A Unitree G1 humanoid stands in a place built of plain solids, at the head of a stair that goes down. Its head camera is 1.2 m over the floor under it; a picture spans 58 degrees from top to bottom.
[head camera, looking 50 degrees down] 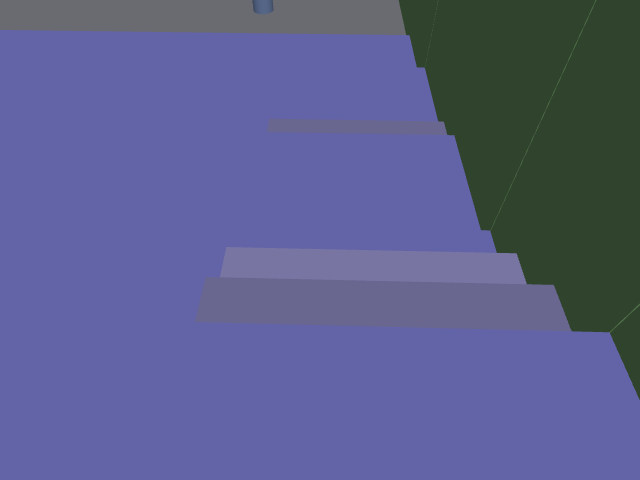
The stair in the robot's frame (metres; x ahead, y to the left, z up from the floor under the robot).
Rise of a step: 0.18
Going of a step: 0.30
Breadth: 1.34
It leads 2 degrees to the right of straight ahead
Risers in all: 4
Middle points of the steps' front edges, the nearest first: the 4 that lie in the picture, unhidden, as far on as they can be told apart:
0.66 -0.22 0.00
0.95 -0.23 -0.18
1.25 -0.23 -0.36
1.55 -0.24 -0.54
